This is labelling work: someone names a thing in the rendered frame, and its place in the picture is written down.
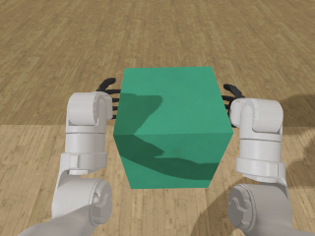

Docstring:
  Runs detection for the robot right forearm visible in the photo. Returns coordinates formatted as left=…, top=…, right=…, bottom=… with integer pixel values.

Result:
left=228, top=97, right=292, bottom=220

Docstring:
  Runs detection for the carton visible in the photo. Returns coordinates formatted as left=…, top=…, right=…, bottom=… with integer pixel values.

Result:
left=113, top=66, right=233, bottom=190

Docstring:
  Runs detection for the right robot upper arm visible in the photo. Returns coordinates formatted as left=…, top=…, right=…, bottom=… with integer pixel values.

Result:
left=226, top=183, right=315, bottom=236

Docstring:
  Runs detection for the robot left forearm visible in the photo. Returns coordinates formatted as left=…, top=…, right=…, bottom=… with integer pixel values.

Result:
left=51, top=91, right=113, bottom=215

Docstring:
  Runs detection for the right robot hand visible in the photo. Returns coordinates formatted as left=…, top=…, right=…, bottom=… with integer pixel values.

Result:
left=221, top=84, right=245, bottom=128

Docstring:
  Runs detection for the left robot hand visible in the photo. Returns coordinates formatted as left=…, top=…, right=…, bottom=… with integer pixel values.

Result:
left=96, top=78, right=121, bottom=119

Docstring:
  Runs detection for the left robot upper arm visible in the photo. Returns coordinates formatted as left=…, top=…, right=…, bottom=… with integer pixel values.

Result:
left=18, top=177, right=113, bottom=236

